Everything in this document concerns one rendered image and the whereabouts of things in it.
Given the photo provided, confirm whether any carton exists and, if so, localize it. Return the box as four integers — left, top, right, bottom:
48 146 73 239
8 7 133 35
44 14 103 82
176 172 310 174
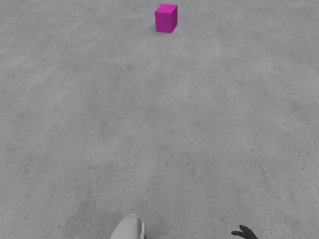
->
155 4 177 33

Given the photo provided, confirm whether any robot left shin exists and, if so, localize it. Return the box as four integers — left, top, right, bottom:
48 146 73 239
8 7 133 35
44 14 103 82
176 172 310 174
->
130 214 140 218

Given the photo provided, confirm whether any robot right hand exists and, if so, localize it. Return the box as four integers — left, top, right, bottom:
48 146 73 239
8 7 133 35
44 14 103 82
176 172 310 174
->
231 225 258 239

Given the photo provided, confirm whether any left robot thigh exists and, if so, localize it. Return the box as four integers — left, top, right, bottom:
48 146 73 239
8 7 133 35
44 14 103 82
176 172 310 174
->
110 216 146 239

